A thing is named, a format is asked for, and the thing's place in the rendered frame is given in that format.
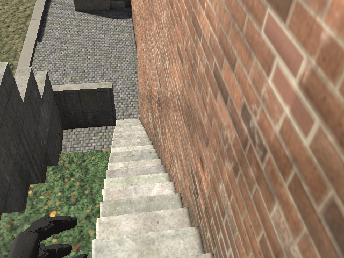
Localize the robot left hand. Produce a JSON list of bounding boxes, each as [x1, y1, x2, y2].
[[7, 215, 88, 258]]

